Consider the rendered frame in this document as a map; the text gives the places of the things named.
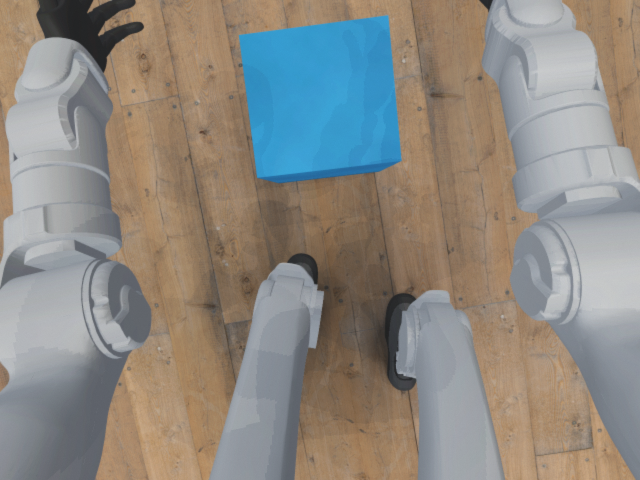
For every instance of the left robot upper arm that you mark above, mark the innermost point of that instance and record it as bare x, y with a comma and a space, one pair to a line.
65, 336

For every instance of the robot left foot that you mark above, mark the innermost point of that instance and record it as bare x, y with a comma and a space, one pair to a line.
308, 263

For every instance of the left robot hand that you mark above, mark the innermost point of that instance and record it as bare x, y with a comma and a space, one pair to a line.
69, 19

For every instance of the left robot forearm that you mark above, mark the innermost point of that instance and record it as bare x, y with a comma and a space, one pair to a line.
62, 213

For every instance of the carton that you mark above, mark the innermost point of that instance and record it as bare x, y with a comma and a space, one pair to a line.
321, 100

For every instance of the right robot shin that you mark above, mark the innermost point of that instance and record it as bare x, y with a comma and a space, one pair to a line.
436, 296

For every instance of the right robot forearm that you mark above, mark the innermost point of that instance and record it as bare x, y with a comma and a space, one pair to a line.
556, 113

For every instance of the right robot upper arm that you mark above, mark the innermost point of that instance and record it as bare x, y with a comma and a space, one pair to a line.
581, 274

